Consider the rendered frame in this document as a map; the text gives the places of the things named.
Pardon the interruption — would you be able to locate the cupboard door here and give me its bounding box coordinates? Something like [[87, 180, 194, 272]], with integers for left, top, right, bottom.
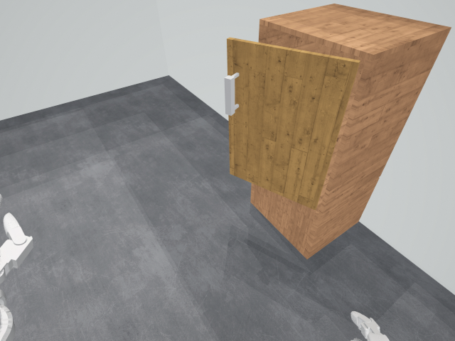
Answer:
[[227, 38, 360, 210]]

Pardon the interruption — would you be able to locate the left robot hand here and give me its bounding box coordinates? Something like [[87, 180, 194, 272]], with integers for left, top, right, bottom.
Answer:
[[0, 194, 33, 283]]

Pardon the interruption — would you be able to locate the robot left forearm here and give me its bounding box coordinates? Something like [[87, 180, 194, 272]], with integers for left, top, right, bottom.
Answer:
[[0, 289, 16, 341]]

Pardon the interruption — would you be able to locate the right robot hand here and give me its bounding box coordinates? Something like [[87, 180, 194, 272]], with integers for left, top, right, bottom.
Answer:
[[350, 311, 389, 341]]

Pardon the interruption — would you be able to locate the handle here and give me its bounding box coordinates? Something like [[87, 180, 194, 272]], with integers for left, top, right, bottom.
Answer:
[[225, 72, 239, 116]]

